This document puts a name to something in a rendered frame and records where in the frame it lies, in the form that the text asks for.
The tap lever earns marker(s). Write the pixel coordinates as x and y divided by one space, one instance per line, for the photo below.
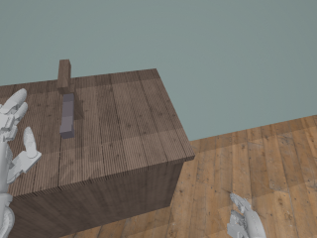
66 129

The left robot hand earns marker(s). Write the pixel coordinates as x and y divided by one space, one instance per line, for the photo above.
11 114

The counter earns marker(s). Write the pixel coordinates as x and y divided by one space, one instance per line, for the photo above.
124 160

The right robot hand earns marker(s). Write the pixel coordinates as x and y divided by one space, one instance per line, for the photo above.
247 225

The left robot forearm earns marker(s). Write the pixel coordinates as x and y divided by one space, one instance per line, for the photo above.
7 216

